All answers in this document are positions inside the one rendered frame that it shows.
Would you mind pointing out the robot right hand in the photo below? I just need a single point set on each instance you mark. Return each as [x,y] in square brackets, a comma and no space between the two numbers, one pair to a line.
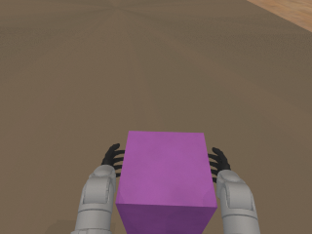
[222,163]

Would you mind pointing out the robot right forearm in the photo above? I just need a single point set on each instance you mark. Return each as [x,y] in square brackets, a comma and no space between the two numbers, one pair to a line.
[238,211]

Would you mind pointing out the carton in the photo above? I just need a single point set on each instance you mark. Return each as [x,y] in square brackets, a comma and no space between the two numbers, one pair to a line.
[166,184]

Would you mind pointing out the robot left forearm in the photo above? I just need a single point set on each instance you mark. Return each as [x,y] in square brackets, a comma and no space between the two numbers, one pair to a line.
[96,202]

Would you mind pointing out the robot left hand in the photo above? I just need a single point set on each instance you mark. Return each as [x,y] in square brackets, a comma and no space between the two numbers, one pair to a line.
[110,160]

